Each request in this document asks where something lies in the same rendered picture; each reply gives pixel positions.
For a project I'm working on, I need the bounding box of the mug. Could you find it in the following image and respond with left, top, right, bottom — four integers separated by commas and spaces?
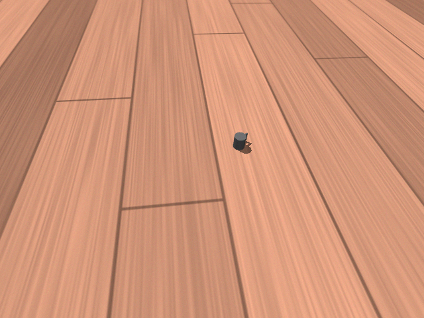
233, 132, 248, 150

